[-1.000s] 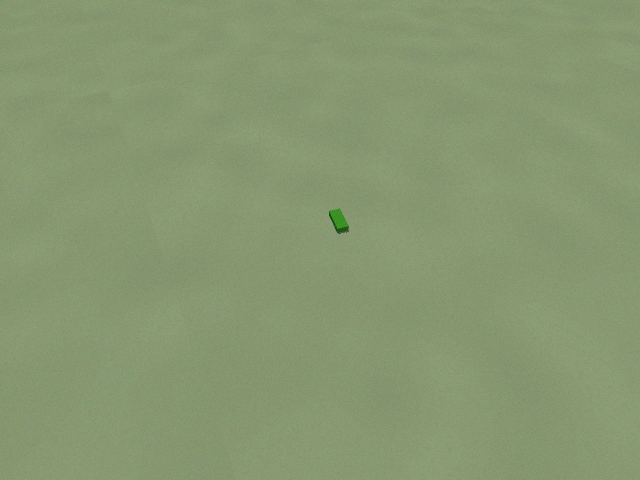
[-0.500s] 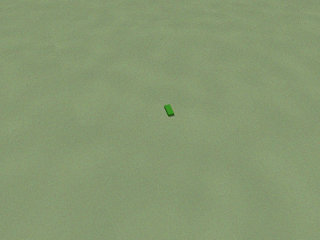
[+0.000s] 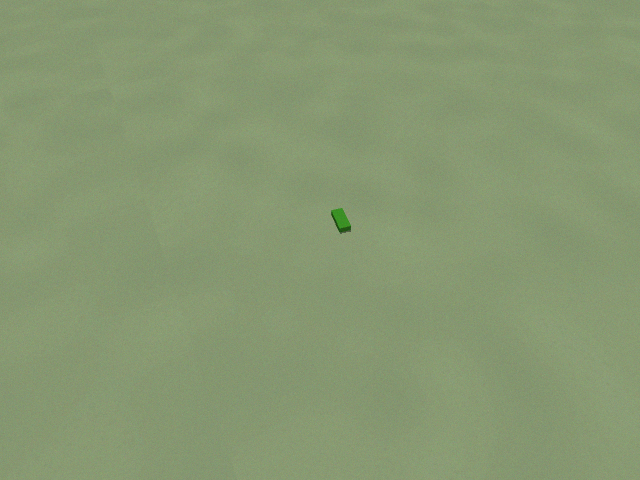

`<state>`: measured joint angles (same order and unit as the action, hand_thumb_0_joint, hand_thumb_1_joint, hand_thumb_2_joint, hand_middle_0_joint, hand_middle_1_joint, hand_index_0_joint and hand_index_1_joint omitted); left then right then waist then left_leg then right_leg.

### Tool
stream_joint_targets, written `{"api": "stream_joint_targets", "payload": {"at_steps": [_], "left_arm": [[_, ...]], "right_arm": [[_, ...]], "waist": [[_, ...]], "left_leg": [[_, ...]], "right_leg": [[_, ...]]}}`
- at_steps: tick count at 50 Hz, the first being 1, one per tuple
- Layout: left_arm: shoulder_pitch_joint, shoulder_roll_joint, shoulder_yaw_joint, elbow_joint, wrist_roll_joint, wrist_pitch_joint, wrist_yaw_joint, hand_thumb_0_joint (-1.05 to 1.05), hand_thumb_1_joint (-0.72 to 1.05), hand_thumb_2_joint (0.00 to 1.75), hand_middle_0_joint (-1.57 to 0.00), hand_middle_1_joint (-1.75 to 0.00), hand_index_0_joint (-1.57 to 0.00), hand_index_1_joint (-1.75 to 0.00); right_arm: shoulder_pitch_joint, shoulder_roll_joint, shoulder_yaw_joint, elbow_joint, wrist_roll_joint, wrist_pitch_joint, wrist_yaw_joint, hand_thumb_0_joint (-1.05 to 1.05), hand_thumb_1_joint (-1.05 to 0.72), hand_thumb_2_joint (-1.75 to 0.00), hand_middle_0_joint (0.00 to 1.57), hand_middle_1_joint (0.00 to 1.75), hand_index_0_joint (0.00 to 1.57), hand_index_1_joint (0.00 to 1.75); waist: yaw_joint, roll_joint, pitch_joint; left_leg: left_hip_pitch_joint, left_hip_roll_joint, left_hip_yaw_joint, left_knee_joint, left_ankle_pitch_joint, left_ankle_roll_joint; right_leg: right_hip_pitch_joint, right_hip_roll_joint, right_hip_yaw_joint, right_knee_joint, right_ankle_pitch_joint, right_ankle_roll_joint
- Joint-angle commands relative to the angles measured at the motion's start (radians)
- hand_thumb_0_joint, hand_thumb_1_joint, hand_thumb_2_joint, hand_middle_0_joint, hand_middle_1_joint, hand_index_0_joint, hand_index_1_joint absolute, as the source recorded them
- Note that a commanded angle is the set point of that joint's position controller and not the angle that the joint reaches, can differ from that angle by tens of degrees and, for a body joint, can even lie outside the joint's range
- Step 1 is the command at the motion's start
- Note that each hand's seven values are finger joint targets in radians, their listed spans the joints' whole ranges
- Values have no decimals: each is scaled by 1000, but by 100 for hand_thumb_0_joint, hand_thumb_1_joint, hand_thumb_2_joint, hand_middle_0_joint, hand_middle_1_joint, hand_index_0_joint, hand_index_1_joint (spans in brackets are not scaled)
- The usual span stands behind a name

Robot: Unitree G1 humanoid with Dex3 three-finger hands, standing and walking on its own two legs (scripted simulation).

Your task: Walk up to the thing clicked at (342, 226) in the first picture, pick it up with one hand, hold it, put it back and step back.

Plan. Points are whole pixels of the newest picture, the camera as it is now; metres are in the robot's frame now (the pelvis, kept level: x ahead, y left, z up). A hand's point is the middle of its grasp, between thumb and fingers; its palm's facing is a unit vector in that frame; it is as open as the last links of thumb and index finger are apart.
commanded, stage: stand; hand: left
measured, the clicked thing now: (340, 220) +1.25 -0.07 -0.77
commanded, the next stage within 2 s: walk up in 0.12 s
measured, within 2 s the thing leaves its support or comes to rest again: neither
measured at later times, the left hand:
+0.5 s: hand (84, 453) +0.20 +0.37 -0.15, palm faces -0.32 -0.83 -0.46, open 7.4 cm
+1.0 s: hand (188, 262) +0.53 +0.28 -0.14, palm faces -0.52 -0.69 -0.49, open 7.4 cm
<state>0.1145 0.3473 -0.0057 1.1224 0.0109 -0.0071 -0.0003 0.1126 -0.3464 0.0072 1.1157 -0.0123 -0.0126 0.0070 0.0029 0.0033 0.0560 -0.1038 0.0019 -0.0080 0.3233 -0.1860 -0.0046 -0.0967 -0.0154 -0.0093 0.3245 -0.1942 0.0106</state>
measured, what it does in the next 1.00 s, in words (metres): walks ahead, turning right: left foot, then right foot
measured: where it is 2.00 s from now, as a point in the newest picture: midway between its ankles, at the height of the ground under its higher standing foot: (264, 323)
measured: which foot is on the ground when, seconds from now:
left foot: down 0.00-0.16, up 0.18-0.38, down 0.40-0.76, up 0.78-1.00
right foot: down 0.00-0.42, up 0.44-0.72, down 0.74-1.00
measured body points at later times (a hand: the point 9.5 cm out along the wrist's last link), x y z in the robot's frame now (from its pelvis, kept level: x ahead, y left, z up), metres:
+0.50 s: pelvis +0.07 +0.09 -0.01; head +0.10 +0.07 +0.43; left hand +0.21 +0.41 -0.12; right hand +0.06 -0.26 -0.11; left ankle +0.09 +0.20 -0.75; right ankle +0.01 -0.07 -0.70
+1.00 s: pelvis +0.29 +0.12 -0.03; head +0.27 +0.08 +0.42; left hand +0.56 +0.32 -0.10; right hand +0.17 -0.19 -0.15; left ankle +0.46 +0.24 -0.70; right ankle +0.23 -0.04 -0.75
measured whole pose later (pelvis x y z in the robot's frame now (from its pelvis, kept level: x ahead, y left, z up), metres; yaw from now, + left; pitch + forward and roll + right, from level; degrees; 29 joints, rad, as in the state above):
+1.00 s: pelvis +0.29 +0.12 -0.03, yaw -34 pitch -4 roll -2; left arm 0.27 0.39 0.03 0.81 0.01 -0.07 0.04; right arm 0.29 -0.45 -0.09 0.71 -0.06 0.06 0.12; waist -0.06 0.12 0.09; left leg -0.57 0.15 -0.11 1.04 -0.33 -0.03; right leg -0.30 -0.01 0.04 0.64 -0.30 0.01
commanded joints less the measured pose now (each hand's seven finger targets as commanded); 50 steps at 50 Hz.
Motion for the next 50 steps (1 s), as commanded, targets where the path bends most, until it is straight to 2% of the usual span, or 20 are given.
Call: {"api": "stream_joint_targets", "payload": {"at_steps": [1,5,6,7,10,17,19,20,21,22,25,29,33,35,36,37,38,39,44,50], "left_arm": [[-33,207,42,-62,-2,-25,11,0,90,90,-20,-30,-20,-30],[-27,204,42,-58,-4,-24,11,0,90,90,-20,-30,-20,-30],[132,343,122,-133,7,-25,-8,0,90,90,-20,-30,-20,-30],[168,343,126,-130,10,-28,-14,0,90,90,-20,-30,-20,-30],[51,348,159,-214,21,-52,-11,0,90,90,-20,-30,-20,-30],[151,363,171,-275,10,-69,1,0,90,90,-20,-30,-20,-30],[54,346,158,-311,6,-60,1,0,90,90,-20,-30,-20,-30],[-5,270,137,-344,10,-56,8,0,90,90,-20,-30,-20,-30],[26,184,111,-364,0,-55,24,0,90,90,-20,-30,-20,-30],[28,280,116,-354,2,-56,35,0,90,90,-20,-30,-20,-30],[155,329,135,-248,-19,-56,-1,0,90,90,-20,-30,-20,-30],[67,278,115,-288,-23,-56,-21,0,90,90,-20,-30,-20,-30],[59,266,109,-317,-29,-67,-9,0,90,90,-20,-30,-20,-30],[238,281,129,-276,-28,-62,7,0,90,90,-20,-30,-20,-30],[375,325,151,-249,-27,-65,21,0,90,90,-20,-30,-20,-30],[493,391,179,-240,-16,-67,41,0,90,90,-20,-30,-20,-30],[427,460,187,-303,-11,-72,60,0,90,90,-20,-30,-20,-30],[295,468,186,-339,-28,-62,67,0,90,90,-20,-30,-20,-30],[114,381,162,-385,-16,-84,69,0,90,90,-20,-30,-20,-30],[151,432,181,-387,6,-99,72,0,90,90,-20,-30,-20,-30]], "right_arm": [[-35,-214,-40,-58,3,-21,-19,0,-90,-90,20,30,20,30],[-30,-212,-39,-55,5,-21,-19,0,-90,-90,20,30,20,30],[-89,-357,-145,-205,-42,-32,23,0,-90,-90,20,30,20,30],[-76,-316,-140,-221,-49,-22,42,0,-90,-90,20,30,20,30],[-81,-221,-130,-297,-48,-2,87,0,-90,-90,20,30,20,30],[-15,-247,-153,-373,-53,-9,91,0,-90,-90,20,30,20,30],[151,-262,-173,-340,-54,-13,86,0,-90,-90,20,30,20,30],[317,-326,-201,-311,-66,-14,73,0,-90,-90,20,30,20,30],[291,-424,-218,-335,-73,-16,64,0,-90,-90,20,30,20,30],[137,-429,-211,-386,-43,-19,68,0,-90,-90,20,30,20,30],[53,-295,-169,-415,-34,-28,65,0,-90,-90,20,30,20,30],[153,-287,-163,-415,-31,-23,73,0,-90,-90,20,30,20,30],[170,-282,-158,-465,-34,-10,71,0,-90,-90,20,30,20,30],[106,-289,-160,-507,-27,-3,67,0,-90,-90,20,30,20,30],[104,-269,-150,-527,-23,-5,67,0,-90,-90,20,30,20,30],[131,-225,-130,-549,-25,-6,63,0,-90,-90,20,30,20,30],[214,-212,-116,-558,-18,2,64,0,-90,-90,20,30,20,30],[222,-328,-168,-515,-12,19,66,0,-90,-90,20,30,20,30],[284,-291,-157,-448,-35,51,85,0,-90,-90,20,30,20,30],[215,-284,-175,-488,-50,57,115,0,-90,-90,20,30,20,30]], "waist": [[1,-3,-90],[2,-1,-78],[-2,68,-68],[2,29,-35],[-25,-167,66],[-21,-146,-57],[-134,-86,-86],[-245,134,-106],[-216,428,-80],[-149,279,-3],[-53,145,16],[-110,177,44],[-100,122,11],[14,95,-72],[91,-5,-135],[150,-179,-168],[83,-230,-235],[67,-101,-189],[-74,-71,30],[-55,-154,15]], "left_leg": [[18,125,-93,-32,188,33],[9,123,-95,-35,182,31],[60,77,6,192,-358,70],[-31,57,-38,249,-512,89],[-363,26,-169,483,-313,51],[-299,22,-114,328,-305,5],[102,-9,-60,133,-174,38],[357,58,-142,-47,-270,56],[329,342,-567,-173,-538,119],[139,437,-665,-214,-608,218],[28,257,-324,-146,-430,157],[131,213,-126,-94,-3,181],[80,184,21,53,366,109],[-83,152,80,290,530,78],[-224,101,136,512,495,41],[-508,18,99,800,24,2],[-675,-24,-36,992,-429,-40],[-651,54,-184,1111,-386,-41],[-462,139,-121,856,-171,-18],[-399,144,-31,630,-98,-20]], "right_leg": [[12,-121,91,-44,176,-36],[15,-120,90,-48,170,-33],[-132,-124,275,22,-192,-102],[-203,-156,400,-35,-461,-127],[-149,-273,728,-146,-598,-236],[-27,-177,522,-38,-209,-195],[-342,-64,373,138,-202,-116],[-606,85,192,371,-327,-34],[-807,177,102,689,-496,-32],[-779,18,77,758,-366,-28],[-561,-76,35,718,-185,-29],[-537,-67,-44,498,-135,-4],[-340,-10,-119,318,-55,-34],[-27,27,-149,261,29,-63],[194,17,-121,206,63,-82],[396,-143,162,120,-100,-155],[419,-428,680,39,-281,-270],[234,-468,813,-54,-533,-396],[-248,-210,307,-34,-290,-213],[-385,-155,242,43,-337,-194]]}}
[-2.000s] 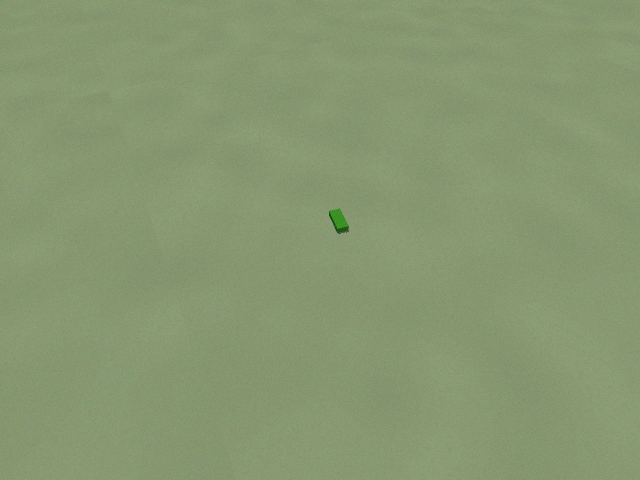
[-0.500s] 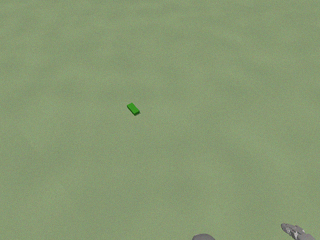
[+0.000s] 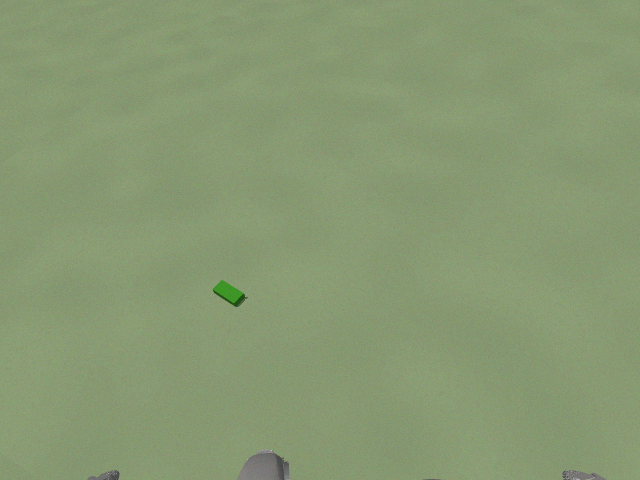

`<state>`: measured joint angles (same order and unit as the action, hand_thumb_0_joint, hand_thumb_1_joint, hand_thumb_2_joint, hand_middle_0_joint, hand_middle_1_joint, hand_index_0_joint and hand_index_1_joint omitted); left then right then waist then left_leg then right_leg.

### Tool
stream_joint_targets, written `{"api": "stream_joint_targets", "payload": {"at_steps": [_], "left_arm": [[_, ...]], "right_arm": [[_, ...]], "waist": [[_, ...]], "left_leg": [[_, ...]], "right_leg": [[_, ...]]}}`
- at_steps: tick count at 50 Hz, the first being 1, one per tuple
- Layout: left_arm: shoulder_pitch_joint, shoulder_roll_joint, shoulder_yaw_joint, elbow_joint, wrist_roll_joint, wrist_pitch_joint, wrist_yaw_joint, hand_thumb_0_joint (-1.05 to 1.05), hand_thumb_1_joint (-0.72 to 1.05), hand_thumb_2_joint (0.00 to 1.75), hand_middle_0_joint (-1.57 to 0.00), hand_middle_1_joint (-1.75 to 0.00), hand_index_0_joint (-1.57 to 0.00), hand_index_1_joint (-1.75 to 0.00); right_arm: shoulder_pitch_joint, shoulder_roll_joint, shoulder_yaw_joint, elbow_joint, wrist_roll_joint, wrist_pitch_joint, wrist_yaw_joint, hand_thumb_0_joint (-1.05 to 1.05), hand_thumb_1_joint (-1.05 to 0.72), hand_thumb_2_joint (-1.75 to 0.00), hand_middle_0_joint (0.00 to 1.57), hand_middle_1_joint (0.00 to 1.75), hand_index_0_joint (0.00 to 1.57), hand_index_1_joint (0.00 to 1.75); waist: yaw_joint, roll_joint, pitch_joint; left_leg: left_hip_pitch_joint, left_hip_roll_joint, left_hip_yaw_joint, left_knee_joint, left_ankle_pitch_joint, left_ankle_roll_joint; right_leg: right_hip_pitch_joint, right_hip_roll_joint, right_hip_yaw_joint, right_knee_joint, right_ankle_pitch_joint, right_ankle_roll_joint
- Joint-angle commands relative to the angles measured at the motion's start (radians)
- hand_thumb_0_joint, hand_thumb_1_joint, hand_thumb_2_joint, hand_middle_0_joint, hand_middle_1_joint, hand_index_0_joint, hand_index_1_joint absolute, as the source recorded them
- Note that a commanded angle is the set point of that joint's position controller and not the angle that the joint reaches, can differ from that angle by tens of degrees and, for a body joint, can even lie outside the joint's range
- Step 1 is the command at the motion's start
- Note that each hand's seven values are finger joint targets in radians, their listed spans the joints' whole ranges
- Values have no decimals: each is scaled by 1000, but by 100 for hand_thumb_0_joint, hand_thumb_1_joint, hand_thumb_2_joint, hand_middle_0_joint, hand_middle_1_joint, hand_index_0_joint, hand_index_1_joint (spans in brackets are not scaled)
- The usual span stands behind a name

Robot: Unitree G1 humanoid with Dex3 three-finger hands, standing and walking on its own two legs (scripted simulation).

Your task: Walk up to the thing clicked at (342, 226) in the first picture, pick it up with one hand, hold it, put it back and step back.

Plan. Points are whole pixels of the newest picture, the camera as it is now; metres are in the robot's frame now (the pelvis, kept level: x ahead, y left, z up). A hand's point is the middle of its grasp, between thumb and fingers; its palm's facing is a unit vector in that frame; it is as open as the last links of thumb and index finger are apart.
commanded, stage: walk up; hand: left
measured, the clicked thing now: (228, 293) +0.90 +0.39 -0.74
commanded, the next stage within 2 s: none
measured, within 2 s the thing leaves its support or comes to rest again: neither
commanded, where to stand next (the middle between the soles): +0.42 +0.41 m, yaw -37 degrees
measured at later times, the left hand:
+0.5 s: hand (50, 398) +0.31 +0.46 -0.12, palm faces -0.24 -0.79 -0.57, open 7.4 cm
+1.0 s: hand (3, 313) +0.49 +0.64 -0.14, palm faces -0.38 -0.72 -0.58, open 7.4 cm
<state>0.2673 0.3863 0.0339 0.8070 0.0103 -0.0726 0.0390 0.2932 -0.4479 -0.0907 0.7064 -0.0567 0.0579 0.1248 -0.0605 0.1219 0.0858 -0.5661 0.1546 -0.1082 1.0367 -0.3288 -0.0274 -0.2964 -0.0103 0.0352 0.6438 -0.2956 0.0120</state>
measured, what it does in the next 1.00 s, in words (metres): steps to the left, turning right: left foot, then right foot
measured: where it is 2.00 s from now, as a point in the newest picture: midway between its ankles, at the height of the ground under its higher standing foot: (195, 431)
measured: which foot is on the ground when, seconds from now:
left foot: up 0.00-0.10, down 0.12-0.44, up 0.46-0.78, down 0.80-1.00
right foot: down 0.00-0.12, up 0.14-0.42, down 0.44-0.82, up 0.84-1.00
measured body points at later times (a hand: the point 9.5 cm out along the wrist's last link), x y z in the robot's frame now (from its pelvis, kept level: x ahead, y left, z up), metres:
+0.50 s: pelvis +0.16 +0.18 -0.01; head +0.18 +0.14 +0.43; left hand +0.32 +0.50 -0.08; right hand +0.10 -0.13 -0.15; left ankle +0.15 +0.27 -0.68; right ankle +0.19 +0.07 -0.72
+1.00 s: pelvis +0.30 +0.37 -0.02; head +0.33 +0.34 +0.43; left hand +0.51 +0.68 -0.10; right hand +0.22 +0.05 -0.13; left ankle +0.34 +0.47 -0.72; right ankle +0.30 +0.24 -0.67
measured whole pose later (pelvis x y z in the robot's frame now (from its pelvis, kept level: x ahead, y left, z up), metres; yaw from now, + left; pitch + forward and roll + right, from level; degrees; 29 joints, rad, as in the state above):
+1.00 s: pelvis +0.30 +0.37 -0.02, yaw -25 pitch -2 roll -1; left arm 0.31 0.49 0.06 0.90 -0.01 -0.07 0.11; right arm 0.31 -0.41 -0.08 0.71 -0.06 0.05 0.07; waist -0.06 0.03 0.12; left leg -0.36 0.07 0.10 0.86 -0.47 0.02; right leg -0.61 -0.02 -0.04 1.15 -0.47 -0.04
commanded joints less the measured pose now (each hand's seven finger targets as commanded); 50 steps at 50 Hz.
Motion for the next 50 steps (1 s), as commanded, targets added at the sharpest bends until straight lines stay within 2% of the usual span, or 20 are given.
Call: {"api": "stream_joint_targets", "payload": {"at_steps": [1,5,6,7,8,13,17,20,21,22,23,24,30,37,39,40,41,42,44,50], "left_arm": [[-8,409,145,-73,14,-33,36,0,90,90,-20,-30,-20,-30],[-99,364,127,-77,28,-14,52,0,90,90,-20,-30,-20,-30],[-68,271,100,-76,31,-5,60,0,90,90,-20,-30,-20,-30],[-13,192,69,-78,17,0,66,0,90,90,-20,-30,-20,-30],[32,249,69,-68,-1,-7,80,0,90,90,-20,-30,-20,-30],[105,305,93,74,-24,-21,41,0,90,90,-20,-30,-20,-30],[112,227,74,42,-33,-26,40,0,90,90,-20,-30,-20,-30],[327,256,107,87,-25,-28,61,0,90,90,-20,-30,-20,-30],[393,341,140,79,-10,-29,78,0,90,90,-20,-30,-20,-30],[371,406,153,34,2,-31,86,0,90,90,-20,-30,-20,-30],[280,425,148,-18,-15,-25,89,0,90,90,-20,-30,-20,-30],[225,417,145,-37,-29,-28,96,0,90,90,-20,-30,-20,-30],[160,372,128,-59,0,-49,79,0,90,90,-20,-30,-20,-30],[121,457,157,-70,30,-40,91,0,90,90,-20,-30,-20,-30],[50,404,135,-77,29,-28,96,0,90,90,-20,-30,-20,-30],[72,297,100,-73,26,-22,100,0,90,90,-20,-30,-20,-30],[37,233,71,-102,7,-25,112,0,90,90,-20,-30,-20,-30],[24,291,73,-76,13,-32,123,0,90,90,-20,-30,-20,-30],[70,334,93,9,-14,-30,104,0,90,90,-20,-30,-20,-30],[151,260,82,28,-27,-38,67,0,90,90,-20,-30,-20,-30]], "right_arm": [[15,-183,-81,-92,-9,-17,0,0,-90,-90,20,30,20,30],[217,-205,-114,-37,-16,-26,-13,0,-90,-90,20,30,20,30],[310,-257,-135,-12,-33,-33,-24,0,-90,-90,20,30,20,30],[235,-319,-140,-50,-33,-45,-37,0,-90,-90,20,30,20,30],[93,-402,-151,-77,1,-55,-48,0,-90,-90,20,30,20,30],[4,-217,-88,-71,-10,-62,-61,0,-90,-90,20,30,20,30],[34,-201,-72,-82,-22,-52,-67,0,-90,-90,20,30,20,30],[-70,-167,-53,-142,-8,-32,-62,0,-90,-90,20,30,20,30],[-51,-121,-35,-168,2,-35,-62,0,-90,-90,20,30,20,30],[8,-87,-24,-175,1,-33,-65,0,-90,-90,20,30,20,30],[19,-200,-62,-164,-3,-10,-71,0,-90,-90,20,30,20,30],[-10,-241,-76,-154,-4,0,-76,0,-90,-90,20,30,20,30],[27,-197,-71,-97,-2,11,-48,0,-90,-90,20,30,20,30],[-17,-205,-94,-131,0,3,-30,0,-90,-90,20,30,20,30],[153,-212,-111,-79,-11,-7,-36,0,-90,-90,20,30,20,30],[241,-259,-129,-48,-26,-19,-46,0,-90,-90,20,30,20,30],[174,-370,-138,-72,-6,-32,-57,0,-90,-90,20,30,20,30],[61,-432,-147,-85,11,-35,-61,0,-90,-90,20,30,20,30],[13,-292,-107,-98,5,-37,-77,0,-90,-90,20,30,20,30],[-1,-216,-62,-99,-9,-39,-77,0,-90,-90,20,30,20,30]], "waist": [[2,-286,-19],[-142,-169,-67],[-199,94,-58],[-143,318,-11],[-65,315,-25],[-9,132,-37],[-10,102,-81],[126,-71,-174],[175,-199,-188],[134,-337,-196],[115,-169,-183],[99,-106,-115],[27,-226,-26],[19,-314,-80],[-93,-211,-125],[-153,37,-124],[-122,314,-52],[-65,261,-35],[-28,11,12],[9,135,-31]], "left_leg": [[95,-6,69,-112,45,16],[458,-99,170,-272,-51,30],[505,-50,12,-477,-270,37],[389,183,-376,-769,-554,65],[356,262,-616,-920,-638,172],[338,90,-82,-644,-84,215],[377,143,-1,-549,362,271],[213,25,195,-235,443,150],[-5,-26,198,-48,265,66],[-239,-90,130,134,-246,11],[-234,-62,-24,285,-287,-20],[-252,-21,-69,334,-248,-18],[-74,-13,30,187,-61,12],[99,-49,129,-53,-173,31],[353,-103,174,-245,-125,33],[446,-46,1,-467,-271,52],[392,212,-456,-698,-210,120],[316,278,-630,-770,-295,249],[294,166,-299,-606,-96,182],[303,123,-35,-467,431,284]], "right_leg": [[-220,-170,210,-258,-248,-194],[-464,-102,119,29,-327,-132],[-559,14,55,356,-334,-90],[-641,102,-26,638,-342,-56],[-630,33,20,754,-279,-98],[-398,-61,-76,460,-141,-45],[-215,-44,-104,184,-124,-54],[202,2,-140,-134,190,-58],[390,-78,45,-166,159,-109],[470,-344,472,-208,45,-216],[328,-475,698,-279,-178,-349],[232,-480,703,-295,-257,-384],[-110,-215,240,-152,65,-238],[-221,-196,242,-44,-64,-227],[-355,-144,135,181,-18,-158],[-479,-20,29,506,-34,-98],[-688,113,-33,645,-344,-54],[-640,26,42,752,-320,-89],[-589,-9,29,716,-173,-62],[-256,-25,-109,304,-170,-56]]}}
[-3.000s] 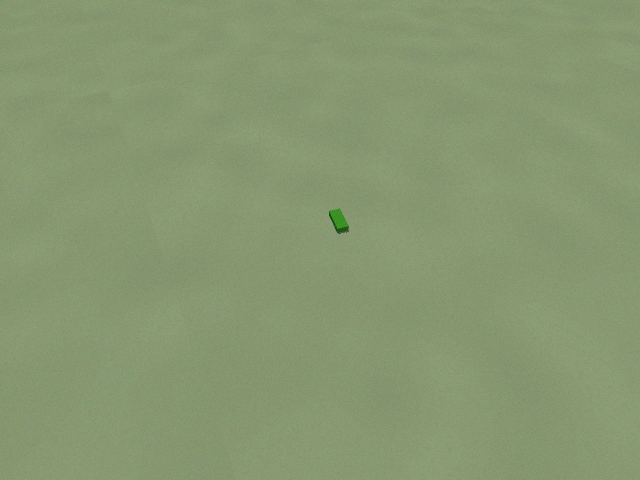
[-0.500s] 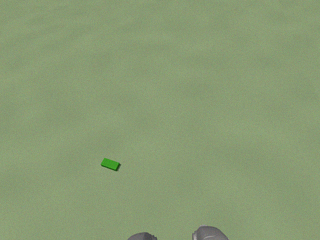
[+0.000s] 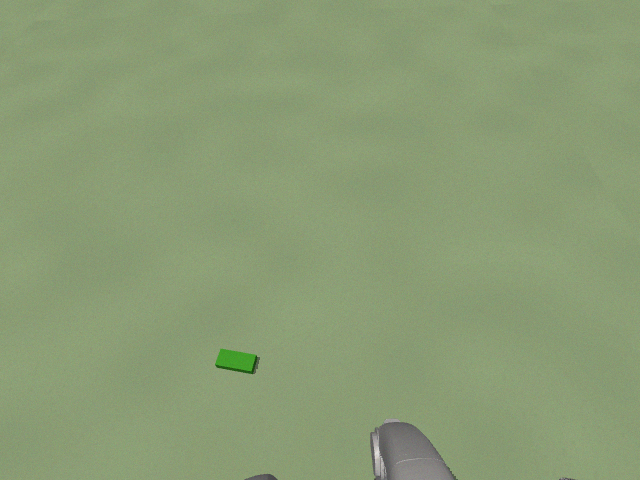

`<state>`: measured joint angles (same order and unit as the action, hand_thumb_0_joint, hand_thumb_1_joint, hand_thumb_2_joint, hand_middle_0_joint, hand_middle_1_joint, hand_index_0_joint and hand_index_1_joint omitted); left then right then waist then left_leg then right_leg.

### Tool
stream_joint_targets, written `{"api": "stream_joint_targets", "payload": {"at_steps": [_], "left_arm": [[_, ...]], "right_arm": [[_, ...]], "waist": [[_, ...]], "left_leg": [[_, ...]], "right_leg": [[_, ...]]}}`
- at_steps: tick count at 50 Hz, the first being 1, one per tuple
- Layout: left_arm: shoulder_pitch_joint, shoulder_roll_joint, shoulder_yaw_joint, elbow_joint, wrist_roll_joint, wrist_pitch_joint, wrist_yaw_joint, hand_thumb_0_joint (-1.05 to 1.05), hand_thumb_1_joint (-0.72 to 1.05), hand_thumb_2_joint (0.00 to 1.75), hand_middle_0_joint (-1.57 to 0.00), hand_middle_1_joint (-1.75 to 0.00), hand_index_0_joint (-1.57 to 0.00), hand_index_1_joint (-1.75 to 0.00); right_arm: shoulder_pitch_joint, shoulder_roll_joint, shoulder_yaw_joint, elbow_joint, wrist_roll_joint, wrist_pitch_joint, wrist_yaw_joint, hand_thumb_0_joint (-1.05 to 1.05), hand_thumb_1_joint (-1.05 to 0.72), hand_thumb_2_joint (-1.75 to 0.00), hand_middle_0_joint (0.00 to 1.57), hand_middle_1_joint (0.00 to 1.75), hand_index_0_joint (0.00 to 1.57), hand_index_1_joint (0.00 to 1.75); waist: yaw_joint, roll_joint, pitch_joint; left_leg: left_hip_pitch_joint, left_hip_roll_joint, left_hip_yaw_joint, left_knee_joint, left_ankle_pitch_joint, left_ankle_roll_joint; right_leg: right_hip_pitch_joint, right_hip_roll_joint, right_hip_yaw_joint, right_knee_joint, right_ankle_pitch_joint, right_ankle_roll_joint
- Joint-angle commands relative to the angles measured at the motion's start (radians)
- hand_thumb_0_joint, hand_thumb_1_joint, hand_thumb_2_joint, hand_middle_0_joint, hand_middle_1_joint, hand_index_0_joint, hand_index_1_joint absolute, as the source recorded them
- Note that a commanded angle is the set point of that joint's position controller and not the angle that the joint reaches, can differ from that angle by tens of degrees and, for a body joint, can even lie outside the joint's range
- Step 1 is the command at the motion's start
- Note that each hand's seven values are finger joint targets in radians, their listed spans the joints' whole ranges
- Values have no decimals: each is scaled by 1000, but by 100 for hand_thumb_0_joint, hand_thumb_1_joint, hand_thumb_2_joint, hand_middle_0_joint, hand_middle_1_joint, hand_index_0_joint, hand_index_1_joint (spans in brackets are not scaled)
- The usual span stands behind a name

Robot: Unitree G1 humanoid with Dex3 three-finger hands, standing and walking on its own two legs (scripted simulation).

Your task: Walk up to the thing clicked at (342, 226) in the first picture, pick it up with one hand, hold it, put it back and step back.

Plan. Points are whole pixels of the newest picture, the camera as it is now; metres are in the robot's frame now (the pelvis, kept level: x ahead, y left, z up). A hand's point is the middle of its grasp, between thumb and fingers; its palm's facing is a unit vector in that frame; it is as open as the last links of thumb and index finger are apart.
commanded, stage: walk up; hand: left
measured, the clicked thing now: (236, 361) +0.54 +0.27 -0.72
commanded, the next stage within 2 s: none
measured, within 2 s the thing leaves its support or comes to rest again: neither
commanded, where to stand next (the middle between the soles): +0.09 +0.09 m, yaw -13 degrees
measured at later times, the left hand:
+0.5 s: hand out of the picture +0.16 +0.43 -0.14, palm faces -0.14 -0.87 -0.47, open 7.4 cm
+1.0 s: hand (95, 436) +0.23 +0.34 -0.14, palm faces -0.27 -0.89 -0.37, open 7.4 cm
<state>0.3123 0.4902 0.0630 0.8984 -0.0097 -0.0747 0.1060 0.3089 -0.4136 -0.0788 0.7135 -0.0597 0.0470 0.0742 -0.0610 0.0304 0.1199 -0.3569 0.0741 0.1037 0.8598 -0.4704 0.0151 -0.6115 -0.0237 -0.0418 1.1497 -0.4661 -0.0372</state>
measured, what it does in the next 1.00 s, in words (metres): steps to the left: right foot, then left foot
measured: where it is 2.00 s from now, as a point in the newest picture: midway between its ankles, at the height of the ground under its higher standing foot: outside the picture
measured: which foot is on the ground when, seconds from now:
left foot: down 0.00-0.10, up 0.12-0.34, down 0.36-1.00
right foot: up 0.00-0.08, down 0.10-0.38, up 0.40-0.72, down 0.74-1.00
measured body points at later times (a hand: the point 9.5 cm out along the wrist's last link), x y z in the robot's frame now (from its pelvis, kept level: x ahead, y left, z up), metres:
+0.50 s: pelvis +0.04 +0.15 -0.01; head +0.06 +0.15 +0.44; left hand +0.17 +0.48 -0.11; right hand +0.06 -0.18 -0.12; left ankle +0.07 +0.28 -0.70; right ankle +0.07 -0.01 -0.66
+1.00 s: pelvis +0.05 +0.12 +0.00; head +0.08 +0.11 +0.45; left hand +0.24 +0.39 -0.11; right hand +0.03 -0.22 -0.11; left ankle +0.11 +0.27 -0.70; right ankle +0.05 -0.01 -0.70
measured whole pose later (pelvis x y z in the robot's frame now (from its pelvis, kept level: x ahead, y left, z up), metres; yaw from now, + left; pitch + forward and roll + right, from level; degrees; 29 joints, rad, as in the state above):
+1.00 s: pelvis +0.05 +0.12 +0.00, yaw -15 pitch -2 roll +1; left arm 0.12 0.38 0.03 0.93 0.01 0.02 -0.01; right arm 0.23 -0.42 -0.02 0.94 -0.01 -0.05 -0.02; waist -0.02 -0.01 0.11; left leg -0.36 0.08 0.03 0.81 -0.40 -0.04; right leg -0.41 -0.01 0.03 0.85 -0.41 -0.01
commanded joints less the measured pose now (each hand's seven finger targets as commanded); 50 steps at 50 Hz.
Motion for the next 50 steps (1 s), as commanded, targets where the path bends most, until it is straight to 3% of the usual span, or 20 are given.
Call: {"api": "stream_joint_targets", "payload": {"at_steps": [1,4,5,6,10,16,17,18,19,20,22,33,36,37,38,39,45,47,48,50], "left_arm": [[117,153,54,-65,-5,-36,1,0,90,90,-20,-30,-20,-30],[329,228,103,-36,23,-38,22,0,90,90,-20,-30,-20,-30],[309,293,118,-83,39,-37,29,0,90,90,-20,-30,-20,-30],[221,293,104,-125,28,-27,27,0,90,90,-20,-30,-20,-30],[13,242,77,-164,34,-20,16,0,90,90,-20,-30,-20,-30],[-102,181,55,-162,44,24,-57,0,90,90,-20,-30,-20,-30],[-98,138,44,-152,39,39,-62,0,90,90,-20,-30,-20,-30],[-89,69,29,-164,27,48,-66,0,90,90,-20,-30,-20,-30],[-95,107,40,-156,27,53,-58,0,90,90,-20,-30,-20,-30],[-121,178,55,-131,41,48,-56,0,90,90,-20,-30,-20,-30],[-78,163,68,-80,22,54,-70,0,90,90,-20,-30,-20,-30],[-144,110,67,-94,26,70,-118,0,90,90,-20,-30,-20,-30],[-39,104,70,-33,27,57,-115,0,90,90,-20,-30,-20,-30],[1,162,88,-18,34,51,-108,0,90,90,-20,-30,-20,-30],[-12,252,103,-50,40,42,-100,0,90,90,-20,-30,-20,-30],[-56,256,90,-56,27,46,-102,0,90,90,-20,-30,-20,-30],[-243,142,40,-70,17,64,-101,0,90,90,-20,-30,-20,-30],[-190,88,27,-54,7,69,-104,0,90,90,-20,-30,-20,-30],[-166,126,42,-17,13,70,-98,0,90,90,-20,-30,-20,-30],[-158,110,42,10,19,55,-103,0,90,90,-20,-30,-20,-30]], "right_arm": [[-38,-236,-68,-117,-11,-22,-25,0,-90,-90,20,30,20,30],[-63,-156,-39,-150,25,-14,-23,0,-90,-90,20,30,20,30],[21,-113,-25,-147,30,-13,-29,0,-90,-90,20,30,20,30],[23,-198,-52,-124,23,8,-46,0,-90,-90,20,30,20,30],[40,-247,-77,-51,22,18,-47,0,-90,-90,20,30,20,30],[151,-207,-65,89,52,-36,-56,0,-90,-90,20,30,20,30],[180,-222,-67,107,40,-53,-71,0,-90,-90,20,30,20,30],[161,-293,-72,100,20,-72,-83,0,-90,-90,20,30,20,30],[26,-393,-78,52,40,-78,-87,0,-90,-90,20,30,20,30],[-81,-406,-81,35,43,-85,-91,0,-90,-90,20,30,20,30],[-71,-337,-63,67,34,-103,-107,0,-90,-90,20,30,20,30],[12,-323,-53,89,42,-121,-125,0,-90,-90,20,30,20,30],[-51,-285,-26,75,51,-103,-116,0,-90,-90,20,30,20,30],[-34,-237,-10,67,56,-102,-115,0,-90,-90,20,30,20,30],[-45,-170,14,42,72,-102,-116,0,-90,-90,20,30,20,30],[-109,-216,-4,53,69,-95,-130,0,-90,-90,20,30,20,30],[89,-212,-4,217,61,-120,-117,0,-90,-90,20,30,20,30],[-22,-306,-14,179,47,-128,-115,0,-90,-90,20,30,20,30],[-113,-330,-16,165,56,-127,-109,0,-90,-90,20,30,20,30],[-157,-271,7,175,51,-121,-107,0,-90,-90,20,30,20,30]], "waist": [[26,184,-64],[184,-32,-185],[147,-203,-232],[125,-60,-251],[44,-82,-53],[4,-191,-105],[-19,-86,-107],[-12,98,-83],[16,165,-35],[42,84,33],[62,3,43],[30,186,-132],[98,135,-171],[119,18,-198],[125,-211,-204],[117,-172,-198],[-6,-117,-145],[50,45,-137],[82,64,-123],[105,8,-129]], "left_leg": [[57,171,-198,-264,574,222],[-196,68,-91,110,426,70],[-384,-21,-91,267,-95,3],[-363,-13,-173,419,-183,-11],[-261,60,-198,419,-44,-7],[140,-58,1,-133,81,-12],[147,-54,-45,-236,47,-18],[106,137,-403,-397,-143,49],[-57,394,-764,-549,-231,212],[-134,450,-826,-560,-189,290],[-21,292,-542,-445,-7,187],[214,280,-255,-244,672,189],[51,168,-105,-84,560,101],[-91,122,-63,57,474,55],[-274,8,-33,212,209,-3],[-187,5,-88,202,-196,8],[123,-24,-37,-236,241,14],[45,227,-462,-399,179,139],[-24,284,-478,-393,174,202],[-77,140,-275,-282,223,97]], "right_leg": [[136,7,-46,-292,55,-15],[624,-36,128,-602,278,-42],[734,-309,569,-651,311,-163],[616,-438,758,-732,132,-284],[197,-274,475,-724,-120,-221],[-39,-70,218,-514,-180,-128],[-40,-32,175,-351,-131,-100],[-123,78,168,-123,-80,-47],[-108,98,184,-35,-124,-8],[-75,49,214,45,-117,4],[-116,45,223,50,-1,5],[69,4,39,-241,-28,2],[369,59,-25,-543,183,-22],[524,5,104,-576,265,-49],[557,-199,516,-647,315,-157],[417,-325,622,-671,375,-294],[183,-101,201,-451,391,-105],[159,1,117,-302,199,-14],[246,3,77,-295,25,-9],[346,-38,166,-487,161,-38]]}}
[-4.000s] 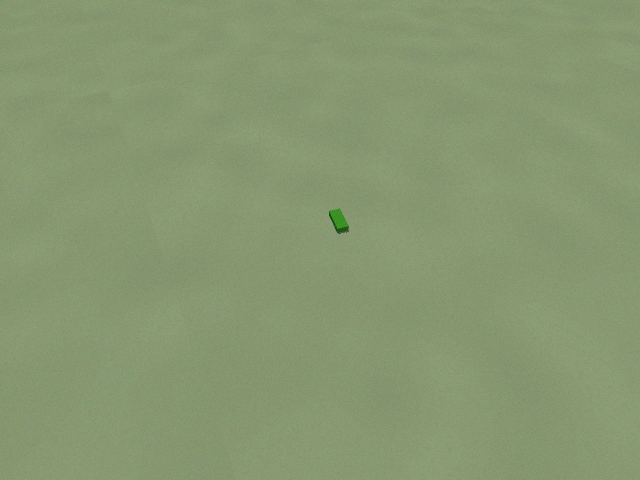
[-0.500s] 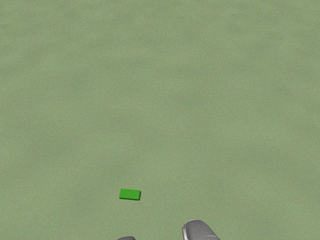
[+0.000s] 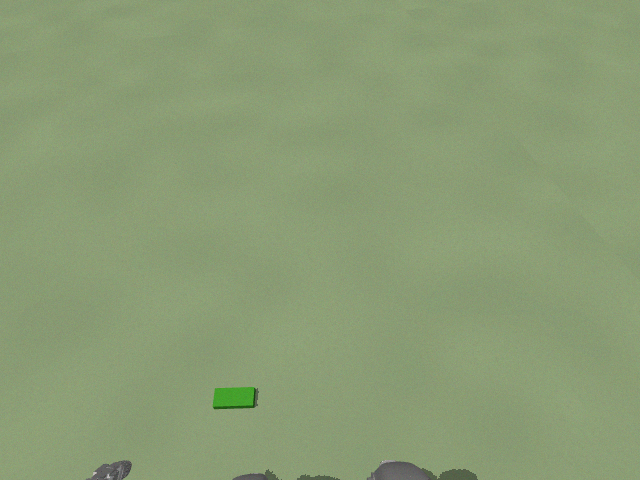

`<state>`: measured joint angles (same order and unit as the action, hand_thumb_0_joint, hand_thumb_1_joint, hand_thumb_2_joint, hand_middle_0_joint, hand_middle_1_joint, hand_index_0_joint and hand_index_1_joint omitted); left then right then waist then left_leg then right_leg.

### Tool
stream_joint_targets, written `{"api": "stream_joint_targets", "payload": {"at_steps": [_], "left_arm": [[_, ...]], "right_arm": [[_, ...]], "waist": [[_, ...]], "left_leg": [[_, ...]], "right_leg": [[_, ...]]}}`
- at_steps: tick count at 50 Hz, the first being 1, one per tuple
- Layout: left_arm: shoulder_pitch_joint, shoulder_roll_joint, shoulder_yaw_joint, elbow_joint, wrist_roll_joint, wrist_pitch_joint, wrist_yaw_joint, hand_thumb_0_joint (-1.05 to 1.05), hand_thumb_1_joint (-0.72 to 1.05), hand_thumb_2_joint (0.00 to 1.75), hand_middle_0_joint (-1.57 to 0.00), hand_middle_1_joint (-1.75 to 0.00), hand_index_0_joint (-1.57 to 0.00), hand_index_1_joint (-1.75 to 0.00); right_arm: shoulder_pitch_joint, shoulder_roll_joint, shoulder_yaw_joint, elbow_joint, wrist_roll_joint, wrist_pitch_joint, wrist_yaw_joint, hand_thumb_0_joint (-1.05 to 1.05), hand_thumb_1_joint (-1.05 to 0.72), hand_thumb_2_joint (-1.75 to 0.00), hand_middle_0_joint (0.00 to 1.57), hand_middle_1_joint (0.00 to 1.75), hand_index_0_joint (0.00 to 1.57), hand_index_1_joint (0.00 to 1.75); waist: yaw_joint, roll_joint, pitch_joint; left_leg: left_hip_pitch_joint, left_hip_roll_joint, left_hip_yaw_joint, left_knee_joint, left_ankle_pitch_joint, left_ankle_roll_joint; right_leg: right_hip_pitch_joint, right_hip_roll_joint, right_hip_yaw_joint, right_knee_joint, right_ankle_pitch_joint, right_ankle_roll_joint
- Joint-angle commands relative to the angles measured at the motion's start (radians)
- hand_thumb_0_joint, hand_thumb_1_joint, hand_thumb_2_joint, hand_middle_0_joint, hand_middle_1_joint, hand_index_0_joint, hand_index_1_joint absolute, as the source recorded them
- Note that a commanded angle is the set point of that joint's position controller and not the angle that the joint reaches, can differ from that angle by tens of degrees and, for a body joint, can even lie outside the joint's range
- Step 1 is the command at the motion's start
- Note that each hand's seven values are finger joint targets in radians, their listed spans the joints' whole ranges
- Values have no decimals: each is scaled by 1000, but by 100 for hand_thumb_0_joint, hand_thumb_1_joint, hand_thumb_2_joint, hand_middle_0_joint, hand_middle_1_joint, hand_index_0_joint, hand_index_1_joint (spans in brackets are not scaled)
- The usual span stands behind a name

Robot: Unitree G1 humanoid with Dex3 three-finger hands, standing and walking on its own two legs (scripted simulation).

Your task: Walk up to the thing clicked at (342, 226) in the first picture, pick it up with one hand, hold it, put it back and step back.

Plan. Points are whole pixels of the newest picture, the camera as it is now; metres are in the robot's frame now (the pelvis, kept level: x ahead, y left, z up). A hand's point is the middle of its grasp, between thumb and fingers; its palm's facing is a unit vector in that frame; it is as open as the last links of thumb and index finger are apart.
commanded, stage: walk up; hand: left
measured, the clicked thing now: (234, 398) +0.43 +0.27 -0.72
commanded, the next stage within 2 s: stand in 1.06 s
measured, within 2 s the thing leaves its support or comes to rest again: neither
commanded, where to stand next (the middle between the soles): +0.05 -0.02 m, yaw +2 degrees
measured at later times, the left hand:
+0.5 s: hand out of the picture +0.13 +0.24 -0.11, palm faces -0.01 -0.94 -0.33, open 7.4 cm
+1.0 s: hand out of the picture +0.10 +0.27 -0.12, palm faces -0.01 -0.95 -0.32, open 7.4 cm
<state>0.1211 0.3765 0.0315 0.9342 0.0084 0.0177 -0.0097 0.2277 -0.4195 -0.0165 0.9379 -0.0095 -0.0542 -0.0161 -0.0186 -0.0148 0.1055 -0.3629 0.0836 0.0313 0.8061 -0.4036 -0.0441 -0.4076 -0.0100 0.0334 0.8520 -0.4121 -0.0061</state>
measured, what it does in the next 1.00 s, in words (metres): stands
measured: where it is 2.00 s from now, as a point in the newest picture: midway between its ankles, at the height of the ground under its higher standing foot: outside the picture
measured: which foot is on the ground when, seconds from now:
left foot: down 0.00-1.00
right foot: down 0.00-1.00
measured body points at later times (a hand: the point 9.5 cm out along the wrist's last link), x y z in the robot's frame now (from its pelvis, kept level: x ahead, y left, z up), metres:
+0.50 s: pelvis +0.01 +0.00 +0.04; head +0.02 -0.01 +0.48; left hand +0.13 +0.29 -0.09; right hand +0.08 -0.32 -0.10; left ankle +0.01 +0.16 -0.70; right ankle +0.03 -0.12 -0.70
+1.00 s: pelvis +0.01 +0.02 +0.04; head +0.03 +0.02 +0.49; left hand +0.10 +0.31 -0.09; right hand +0.10 -0.29 -0.09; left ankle +0.01 +0.16 -0.70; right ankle +0.03 -0.12 -0.70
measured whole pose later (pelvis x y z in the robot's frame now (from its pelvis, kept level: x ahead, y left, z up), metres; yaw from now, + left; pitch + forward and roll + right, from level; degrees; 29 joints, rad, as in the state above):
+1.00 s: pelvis +0.01 +0.02 +0.04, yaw -1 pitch -2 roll +0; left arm 0.07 0.34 0.03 1.16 0.00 0.02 -0.02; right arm 0.08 -0.35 0.00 1.13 -0.01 -0.03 0.01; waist 0.00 -0.01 0.06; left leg -0.13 0.07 0.07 0.35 -0.19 -0.04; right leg -0.17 -0.02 0.05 0.37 -0.18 0.03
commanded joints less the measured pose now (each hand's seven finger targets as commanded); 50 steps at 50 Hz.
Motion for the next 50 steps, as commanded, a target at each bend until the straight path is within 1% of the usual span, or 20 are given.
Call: {"api": "stream_joint_targets", "payload": {"at_steps": [1,2,3,4,6,8,11,13,15,18,19,22,24,25,28,30,34,40,44,50], "left_arm": [[5,247,78,-23,2,-44,10,0,90,90,-20,-30,-20,-30],[-34,273,78,-27,-3,-46,7,0,90,90,-20,-30,-20,-30],[-58,268,74,-26,-7,-46,6,0,90,90,-20,-30,-20,-30],[-78,250,64,-23,-9,-45,7,0,90,90,-20,-30,-20,-30],[-110,226,53,-8,-8,-42,8,0,90,90,-20,-30,-20,-30],[-103,213,49,13,-8,-41,7,0,90,90,-20,-30,-20,-30],[-118,209,46,37,-8,-36,7,0,90,90,-20,-30,-20,-30],[-132,201,43,50,-9,-33,5,0,90,90,-20,-30,-20,-30],[-135,193,40,64,-8,-32,6,0,90,90,-20,-30,-20,-30],[-155,185,39,79,-11,-30,3,0,90,90,-20,-30,-20,-30],[-145,183,38,90,-12,-29,2,0,90,90,-20,-30,-20,-30],[-163,187,42,105,-9,-27,0,0,90,90,-20,-30,-20,-30],[-158,181,39,110,-13,-27,-1,0,90,90,-20,-30,-20,-30],[-165,177,38,110,-12,-27,-2,0,90,90,-20,-30,-20,-30],[-155,173,39,127,-11,-23,-5,0,90,90,-20,-30,-20,-30],[-155,173,39,133,-10,-21,-6,0,90,90,-20,-30,-20,-30],[-144,167,36,141,-9,-20,-8,0,90,90,-20,-30,-20,-30],[-135,173,36,152,-5,-22,-7,0,90,90,-20,-30,-20,-30],[-120,165,34,155,-7,-25,-5,0,90,90,-20,-30,-20,-30],[-109,164,30,162,-5,-22,-2,0,90,90,-20,-30,-20,-30]], "right_arm": [[-71,-229,-46,-40,8,-12,-17,0,-90,-90,20,30,20,30],[-51,-212,-41,-23,11,-9,-18,0,-90,-90,20,30,20,30],[-30,-203,-38,0,13,-7,-17,0,-90,-90,20,30,20,30],[-26,-196,-36,18,13,-10,-13,0,-90,-90,20,30,20,30],[-37,-196,-35,36,9,-15,-8,0,-90,-90,20,30,20,30],[-54,-201,-32,51,12,-16,-8,0,-90,-90,20,30,20,30],[-86,-187,-25,70,12,-10,-7,0,-90,-90,20,30,20,30],[-103,-179,-21,84,9,-5,-5,0,-90,-90,20,30,20,30],[-108,-179,-22,101,10,-4,-5,0,-90,-90,20,30,20,30],[-125,-180,-17,120,6,-5,-3,0,-90,-90,20,30,20,30],[-142,-177,-14,120,7,-5,-1,0,-90,-90,20,30,20,30],[-147,-173,-14,132,6,-5,0,0,-90,-90,20,30,20,30],[-155,-170,-13,137,5,-6,1,0,-90,-90,20,30,20,30],[-153,-172,-12,140,3,-7,1,0,-90,-90,20,30,20,30],[-170,-178,-14,143,3,-9,1,0,-90,-90,20,30,20,30],[-177,-168,-16,143,1,-7,0,0,-90,-90,20,30,20,30],[-187,-166,-17,141,0,-7,2,0,-90,-90,20,30,20,30],[-184,-164,-23,139,2,-3,2,0,-90,-90,20,30,20,30],[-182,-163,-27,137,2,-4,2,0,-90,-90,20,30,20,30],[-187,-161,-35,139,2,2,1,0,-90,-90,20,30,20,30]], "waist": [[37,-6,-99],[12,-48,-85],[-4,-35,-95],[-11,-14,-113],[-8,-43,-134],[7,-59,-165],[9,-75,-167],[8,-70,-158],[8,-61,-180],[9,-34,-162],[20,-28,-157],[12,-39,-156],[17,-23,-154],[13,-9,-164],[23,8,-161],[21,-4,-138],[23,19,-137],[16,10,-146],[16,17,-175],[12,14,-165]], "left_leg": [[-79,38,-92,-146,151,98],[-37,-19,-20,-98,97,69],[20,-24,-16,-107,67,62],[75,-18,-28,-163,102,66],[116,16,-63,-230,200,86],[133,42,-74,-261,267,90],[142,35,-51,-294,253,81],[163,30,-42,-321,226,75],[197,33,-32,-338,259,71],[192,45,-43,-393,266,67],[197,46,-41,-399,259,67],[202,49,-36,-425,268,61],[225,51,-35,-439,274,58],[224,59,-38,-455,283,58],[222,68,-46,-480,288,60],[220,64,-42,-495,251,55],[227,67,-46,-511,227,54],[240,69,-47,-515,250,55],[263,76,-42,-512,320,55],[288,81,-42,-524,332,55]], "right_leg": [[135,-104,204,-284,140,-99],[69,-168,291,-344,135,-134],[48,-193,311,-362,135,-156],[39,-176,273,-348,179,-143],[50,-118,172,-316,254,-87],[109,-98,133,-311,307,-66],[141,-106,135,-352,302,-61],[132,-111,140,-389,255,-55],[151,-111,136,-408,267,-57],[169,-106,123,-430,266,-43],[173,-104,119,-441,259,-38],[193,-104,114,-465,266,-35],[188,-106,117,-485,267,-33],[211,-107,111,-485,286,-32],[237,-100,94,-486,316,-25],[216,-100,100,-512,278,-23],[221,-96,94,-527,263,-20],[243,-97,89,-537,298,-14],[271,-102,83,-531,375,-11],[255,-101,75,-531,382,-8]]}}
